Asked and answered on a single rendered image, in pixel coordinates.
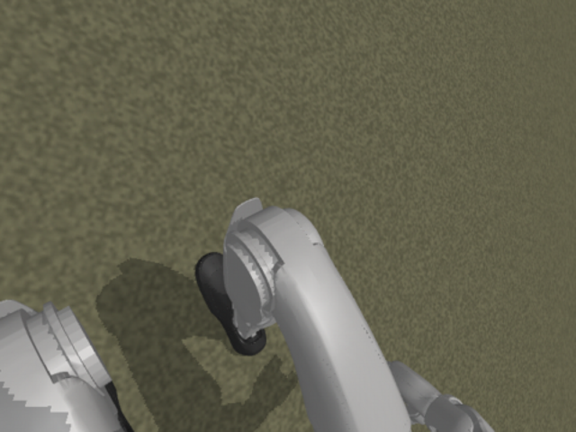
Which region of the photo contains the left robot foot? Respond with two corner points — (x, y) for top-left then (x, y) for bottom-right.
(104, 382), (134, 432)

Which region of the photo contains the right robot hand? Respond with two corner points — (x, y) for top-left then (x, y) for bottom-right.
(386, 361), (443, 428)

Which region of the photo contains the right robot foot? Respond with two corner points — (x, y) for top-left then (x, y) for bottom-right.
(195, 252), (266, 356)

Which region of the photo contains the right robot arm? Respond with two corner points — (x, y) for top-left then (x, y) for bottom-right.
(424, 394), (495, 432)

